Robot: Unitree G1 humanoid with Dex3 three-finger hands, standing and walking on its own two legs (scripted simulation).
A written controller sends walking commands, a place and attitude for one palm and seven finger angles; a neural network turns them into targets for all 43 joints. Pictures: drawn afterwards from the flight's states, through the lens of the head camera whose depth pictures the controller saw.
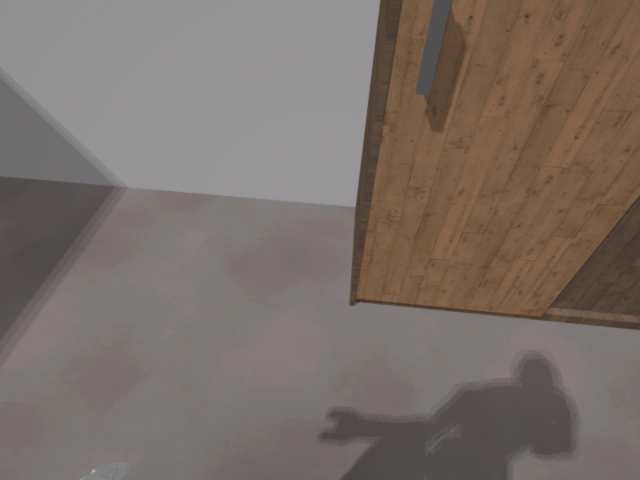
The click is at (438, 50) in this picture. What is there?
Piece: wardrobe's sliding door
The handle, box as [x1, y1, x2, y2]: [416, 0, 451, 95]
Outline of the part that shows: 451,0 434,0 416,85 417,94 429,94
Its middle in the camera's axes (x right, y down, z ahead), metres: +0.21 -0.38 +0.74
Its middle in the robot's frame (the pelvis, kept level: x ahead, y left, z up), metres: +0.84 -0.17 +0.21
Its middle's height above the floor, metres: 0.98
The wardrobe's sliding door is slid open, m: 0.00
